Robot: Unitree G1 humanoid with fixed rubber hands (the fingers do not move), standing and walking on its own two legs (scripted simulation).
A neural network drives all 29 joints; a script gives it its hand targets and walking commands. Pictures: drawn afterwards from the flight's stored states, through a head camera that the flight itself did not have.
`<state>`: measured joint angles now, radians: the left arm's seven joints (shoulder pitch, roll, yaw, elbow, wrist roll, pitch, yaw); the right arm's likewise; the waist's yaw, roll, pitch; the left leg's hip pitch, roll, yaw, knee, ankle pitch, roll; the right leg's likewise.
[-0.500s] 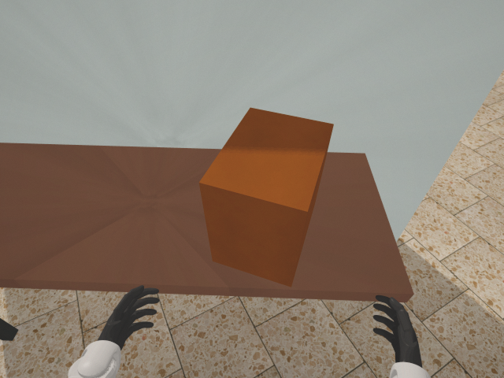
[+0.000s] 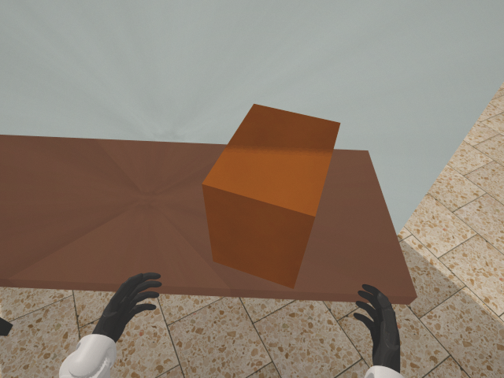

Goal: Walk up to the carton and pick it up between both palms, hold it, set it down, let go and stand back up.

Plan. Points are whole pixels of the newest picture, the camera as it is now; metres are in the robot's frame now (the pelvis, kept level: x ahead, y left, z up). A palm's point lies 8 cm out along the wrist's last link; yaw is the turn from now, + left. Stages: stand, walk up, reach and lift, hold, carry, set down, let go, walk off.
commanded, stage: reach and lift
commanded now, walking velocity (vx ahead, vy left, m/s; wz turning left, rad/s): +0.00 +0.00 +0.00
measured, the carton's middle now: (273, 195) +0.50 +0.00 -0.05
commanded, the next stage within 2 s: none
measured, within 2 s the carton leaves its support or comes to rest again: neither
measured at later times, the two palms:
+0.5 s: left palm (129, 261) +0.29 +0.24 +0.02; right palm (374, 303) +0.23 -0.15 +0.00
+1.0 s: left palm (140, 217) +0.34 +0.23 +0.07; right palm (371, 258) +0.30 -0.15 +0.03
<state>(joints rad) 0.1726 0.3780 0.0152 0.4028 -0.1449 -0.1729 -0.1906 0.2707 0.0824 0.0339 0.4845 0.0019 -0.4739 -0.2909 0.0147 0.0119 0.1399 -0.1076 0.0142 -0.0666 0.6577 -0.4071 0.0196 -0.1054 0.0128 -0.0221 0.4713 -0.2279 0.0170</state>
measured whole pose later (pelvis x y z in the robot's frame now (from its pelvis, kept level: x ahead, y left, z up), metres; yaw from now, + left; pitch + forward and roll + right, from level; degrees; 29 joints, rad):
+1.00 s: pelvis +0.01 +0.00 +0.00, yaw +0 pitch -7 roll -4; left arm -0.35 0.38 -0.01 0.48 -0.19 0.10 -0.17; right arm -0.17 0.01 0.00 0.50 0.04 -0.14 -0.34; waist 0.01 0.02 0.14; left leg -0.12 0.01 -0.07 0.66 -0.42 0.02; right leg -0.11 0.01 -0.02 0.46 -0.23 0.03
